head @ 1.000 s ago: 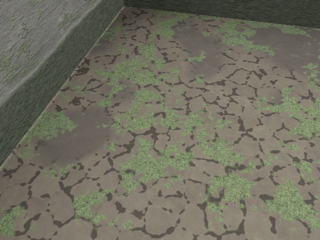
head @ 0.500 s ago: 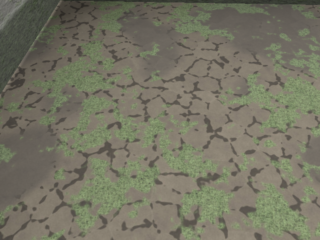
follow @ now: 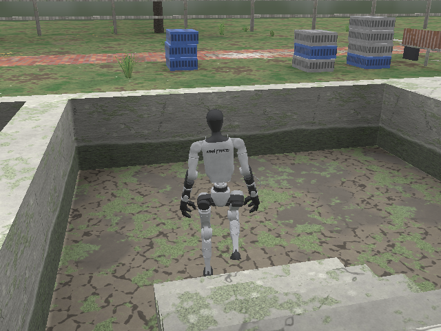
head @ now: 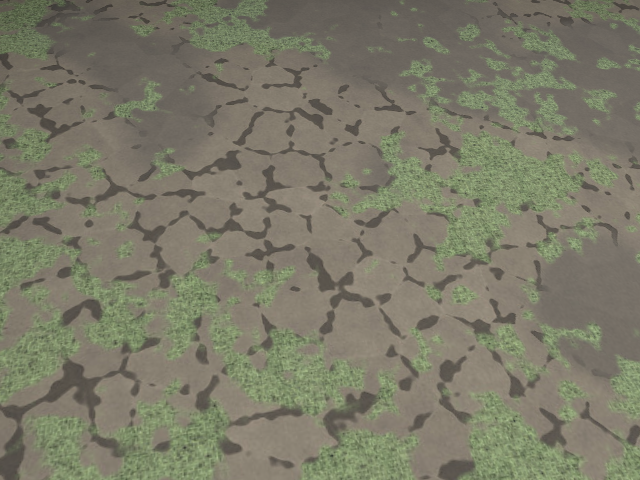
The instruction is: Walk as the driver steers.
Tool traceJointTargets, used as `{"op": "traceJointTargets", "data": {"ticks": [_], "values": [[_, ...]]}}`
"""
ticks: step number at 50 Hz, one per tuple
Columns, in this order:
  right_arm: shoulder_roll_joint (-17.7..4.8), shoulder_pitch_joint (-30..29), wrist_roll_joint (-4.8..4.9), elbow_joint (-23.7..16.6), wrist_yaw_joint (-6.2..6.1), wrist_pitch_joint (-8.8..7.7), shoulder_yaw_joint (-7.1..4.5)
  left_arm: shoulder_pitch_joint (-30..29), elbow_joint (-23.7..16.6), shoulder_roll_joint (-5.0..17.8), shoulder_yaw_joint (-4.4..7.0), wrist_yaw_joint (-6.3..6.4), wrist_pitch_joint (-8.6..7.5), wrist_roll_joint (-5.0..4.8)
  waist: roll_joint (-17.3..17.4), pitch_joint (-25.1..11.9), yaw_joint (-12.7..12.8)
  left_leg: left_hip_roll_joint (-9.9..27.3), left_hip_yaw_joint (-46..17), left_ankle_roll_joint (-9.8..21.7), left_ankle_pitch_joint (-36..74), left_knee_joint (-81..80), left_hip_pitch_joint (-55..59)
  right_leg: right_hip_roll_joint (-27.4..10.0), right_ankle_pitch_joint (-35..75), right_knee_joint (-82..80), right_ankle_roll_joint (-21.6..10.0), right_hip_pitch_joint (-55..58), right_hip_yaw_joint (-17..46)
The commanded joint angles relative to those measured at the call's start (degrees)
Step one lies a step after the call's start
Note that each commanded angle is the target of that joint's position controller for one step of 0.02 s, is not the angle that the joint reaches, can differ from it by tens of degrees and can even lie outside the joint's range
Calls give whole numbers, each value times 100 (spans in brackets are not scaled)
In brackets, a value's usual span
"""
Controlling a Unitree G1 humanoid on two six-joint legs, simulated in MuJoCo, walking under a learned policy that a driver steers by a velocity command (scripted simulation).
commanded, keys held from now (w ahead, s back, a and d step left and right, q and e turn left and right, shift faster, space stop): e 0.52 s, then q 0.48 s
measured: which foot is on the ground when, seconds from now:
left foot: down 0.00-0.26, up 0.28-0.70, down 0.72-1.00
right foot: up 0.00-0.24, down 0.26-0.72, up 0.74-1.00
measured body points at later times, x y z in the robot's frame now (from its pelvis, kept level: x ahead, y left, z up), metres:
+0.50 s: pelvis +0.11 +0.04 +0.00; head +0.14 +0.01 +0.45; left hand +0.30 +0.25 -0.11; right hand +0.14 -0.24 -0.13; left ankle +0.17 +0.19 -0.66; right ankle +0.17 -0.04 -0.73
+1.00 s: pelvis +0.13 +0.10 +0.01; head +0.17 +0.10 +0.46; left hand +0.33 +0.33 -0.11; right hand +0.14 -0.19 -0.11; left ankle +0.17 +0.19 -0.73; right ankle +0.08 -0.02 -0.70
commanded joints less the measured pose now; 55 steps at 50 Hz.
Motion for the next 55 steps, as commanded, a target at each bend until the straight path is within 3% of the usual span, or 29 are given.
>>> {"op": "traceJointTargets", "data": {"ticks": [1, 3, 4, 7, 10, 12, 13, 14, 15, 16, 17, 18, 20, 23, 26, 28, 32, 34, 35, 36, 37, 38, 39, 41, 45, 48, 52, 54, 55], "values": [[-678, 23, 52, -261, -124, -61, -50, -629, -790, -50, -61, -275, -87, -4, 1216, 191, 81, 1270, -455, 512, 3967, -1412, -697, -223, 1749, -2988, 146, 361, 49], [-623, 17, 111, -289, -132, -30, 1, -446, -721, -177, -138, -377, -186, -91, 1538, -281, 156, 1145, -81, 463, 4716, -1182, -507, -133, 2750, -4292, 64, 1270, -147], [-676, 6, 149, -309, -133, -27, -5, -482, -713, -228, -181, -418, -212, -134, 1519, -443, 141, 1156, 35, 402, 4759, -1156, -366, -129, 2982, -4781, -28, 1620, -230], [-772, 439, 186, -230, -192, 52, -18, -1145, -918, -185, -254, -373, -155, -90, 1068, -317, -139, 1394, -19, 324, 4809, -1051, 483, -180, 2667, -5516, -158, 1518, -453], [-915, 974, 65, -101, -248, 204, -68, -1298, -998, -40, -261, -370, -164, -29, 911, -198, -300, 1452, 77, 301, 5218, -328, 1130, -26, 1629, -6076, -324, 1685, -627], [-1113, 1116, 5, -128, -265, 275, -124, -706, -860, 155, -194, -317, -282, -28, 799, -510, -103, 1384, 194, 273, 5223, 965, 1122, 160, 1430, -6774, -562, 2535, -535], [-1252, 1108, 23, -212, -224, 268, -170, -250, -805, 450, -93, -245, -349, 3, 416, -896, 187, 1270, 390, 74, 4146, 2091, 400, -318, 2979, -7207, -857, 3622, 96], [-803, 1547, 55, -554, -156, 282, -77, -206, -947, 1103, 93, -194, -283, -47, -1066, -1673, -88, 423, 754, -235, -1656, 4203, -1296, -2378, 6762, -6675, -1863, 5269, 2222], [-1129, 893, -40, -766, -107, 402, -150, 246, -952, 979, 143, -88, -116, -369, -229, -2080, 288, -138, -190, -282, -2470, 5004, -2045, -2676, 6244, -7122, -2461, 5262, 3257], [-1139, 503, -37, -902, -122, 496, -163, -67, -991, 945, 131, -14, -53, -345, 182, -1465, 154, 124, -468, -317, -2044, 5052, -2352, -2488, 5487, -7448, -2312, 4722, 2914], [-1003, 229, -2, -981, -159, 529, -133, -508, -1016, 732, 78, 33, -24, -287, 288, -821, -24, 247, -510, -308, -1619, 4661, -2383, -2132, 4783, -7726, -2017, 3977, 2500], [-985, 146, -6, -1018, -197, 571, -136, -738, -1009, 647, 57, 57, -7, -243, 356, -430, -239, 314, -539, -312, -1312, 4181, -2224, -1756, 4333, -7924, -1687, 3445, 2156], [-923, 345, -76, -983, -182, 690, -128, -884, -1054, 583, 63, 58, -9, -186, 221, -516, -427, 249, -464, -316, -894, 3768, -1582, -1286, 3845, -8042, -1379, 2849, 1780], [-832, 224, -26, -1082, -87, 729, -133, -743, -1034, 788, 159, -4, -67, -179, 183, -766, -475, 182, -498, -351, -660, 3203, -1342, -1032, 3452, -8055, -1211, 2741, 1740], [-811, -296, 32, -1279, -93, 787, -125, -560, -1041, 878, 232, -1, -12, -187, -78, -748, -316, 145, -590, -419, -560, 2551, -1317, -907, 1717, -8270, -1074, 2671, 2120], [-839, -349, 53, -1263, -97, 792, -121, -558, -1070, 782, 216, 7, 8, -158, -250, -786, -267, 166, -549, -400, -506, 2157, -1128, -922, 808, -8436, -985, 2648, 2160], [-795, -323, 77, -1174, -107, 721, -85, -466, -961, 570, 127, -15, 10, -80, -463, -744, -173, 59, -289, -206, -742, 1133, -177, -993, 531, -8447, -821, 2388, 2083], [-626, 40, 63, -959, -89, 670, -33, -357, -800, 451, 47, 44, 27, -124, -228, -642, -352, -13, -154, 0, -189, -271, 781, -961, 152, -8300, -542, 2028, 1943], [-666, -82, 14, -982, -85, 620, -12, -108, -683, 429, 33, 81, 17, -94, 15, -373, -265, 77, -448, 97, -102, -796, 968, -842, 151, -8147, -274, 1787, 1832], [-915, -120, -68, -1088, -92, 539, -19, 47, -667, 297, -1, 105, -5, -111, 683, -329, -186, 939, -1620, 235, -559, -1425, 972, -535, 293, -7387, -1, 1663, 1432], [-1431, -420, -68, -1197, -56, 486, -88, -225, -834, 357, 26, 94, -44, -227, 1475, -22, -62, 1859, -2891, 599, -382, -1916, 54, 32, 549, -7222, 193, 1714, 608], [-1329, -701, -3, -1189, -11, 456, -99, -504, -826, 479, 55, 87, -61, -170, 1366, 196, -78, 1776, -2820, 658, -383, -1913, -602, -137, 705, -6974, 246, 2362, 450], [-1323, -855, 64, -1206, 22, 436, -111, -560, -803, 429, 56, 55, -76, -187, 1392, 182, -24, 1417, -2525, 534, -412, -1759, -713, -74, 1042, -6908, 250, 2668, 372], [-1524, -707, 88, -1176, 29, 456, -211, -617, -803, 497, 92, 37, -89, -200, 1615, 160, -117, 1098, -2336, 480, 189, -1502, -398, 67, 1051, -6641, 266, 2547, 185], [-1539, 20, 53, -1018, 25, 502, -328, -799, -946, 442, 78, 107, -103, -237, 1479, -215, -441, 1206, -2746, 927, 2338, -926, 1008, 120, -28, -5814, 351, 1551, 193], [-1564, 88, 46, -987, 9, 564, -404, -929, -1060, 425, 41, 166, -117, -290, 1390, -502, -485, 1137, -2945, 1019, 2959, -740, 1449, 119, -180, -5668, 390, 1418, 267], [-1589, -199, 37, -1052, 65, 657, -482, -805, -1094, 434, -3, 163, -164, -317, 1399, -699, -392, 896, -3054, 871, 2919, -678, 1161, 214, 92, -6397, 335, 2133, 231], [-1597, -581, 75, -1144, 100, 684, -496, -341, -964, 408, -17, 207, -182, -282, 1309, -731, -83, 598, -2972, 587, 2161, -544, 508, 196, 864, -7620, 271, 3191, 167], [-1476, -602, 105, -1186, 96, 667, -463, -190, -931, 625, 36, 270, -199, -230, 1127, -746, -70, 364, -2858, 328, 1223, -367, -155, -186, 1119, -8084, 206, 3912, 424]]}}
